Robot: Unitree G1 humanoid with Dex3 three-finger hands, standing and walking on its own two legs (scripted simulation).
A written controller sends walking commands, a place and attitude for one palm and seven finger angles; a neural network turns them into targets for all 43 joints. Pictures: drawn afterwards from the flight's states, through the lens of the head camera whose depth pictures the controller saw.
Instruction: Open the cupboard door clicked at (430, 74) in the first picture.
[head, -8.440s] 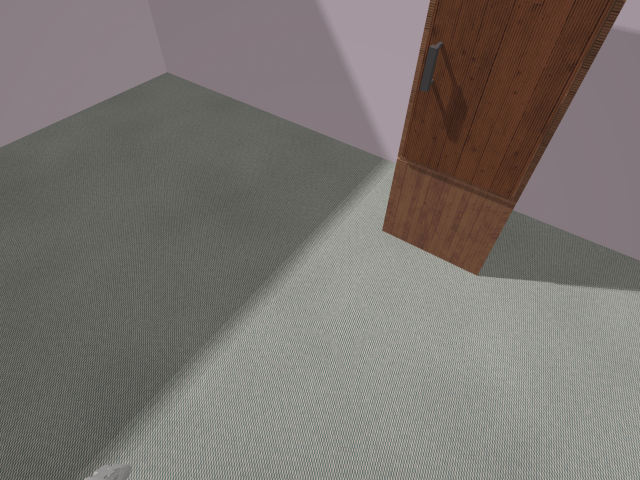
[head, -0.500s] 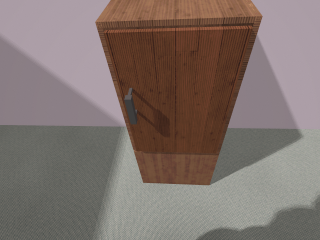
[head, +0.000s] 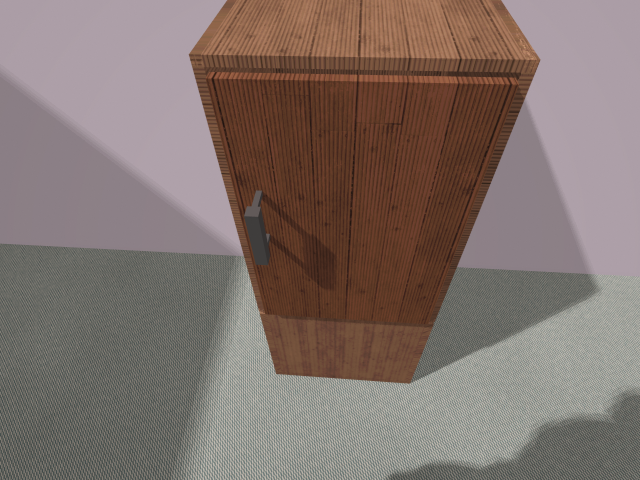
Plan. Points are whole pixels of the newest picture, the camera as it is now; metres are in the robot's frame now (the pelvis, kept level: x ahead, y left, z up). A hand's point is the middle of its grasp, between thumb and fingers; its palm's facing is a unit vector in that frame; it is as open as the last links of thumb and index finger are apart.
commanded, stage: look again from close up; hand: left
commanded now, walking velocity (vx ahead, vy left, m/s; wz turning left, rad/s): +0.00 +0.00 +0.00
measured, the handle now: (260, 228) +0.51 +0.13 -0.01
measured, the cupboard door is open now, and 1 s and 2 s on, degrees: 0 0 0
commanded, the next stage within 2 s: shuffle to correct the standing spot in 0.20 s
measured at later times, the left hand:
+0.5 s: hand out of the picture +0.07 +0.16 -0.17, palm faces +0.01 -0.97 -0.22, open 7.4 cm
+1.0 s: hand out of the picture -0.01 +0.18 -0.19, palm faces +0.04 -0.98 -0.18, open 7.4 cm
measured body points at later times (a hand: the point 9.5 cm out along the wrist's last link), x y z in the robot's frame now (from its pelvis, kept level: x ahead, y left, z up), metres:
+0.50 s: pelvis +0.03 -0.02 +0.00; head +0.05 -0.03 +0.45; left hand +0.07 +0.21 -0.15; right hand +0.05 -0.25 -0.16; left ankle -0.03 +0.08 -0.74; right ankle +0.02 -0.09 -0.74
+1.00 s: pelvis -0.06 -0.01 -0.01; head -0.05 +0.02 +0.44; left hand -0.01 +0.23 -0.17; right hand -0.06 -0.24 -0.15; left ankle -0.10 +0.10 -0.74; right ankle +0.01 -0.09 -0.73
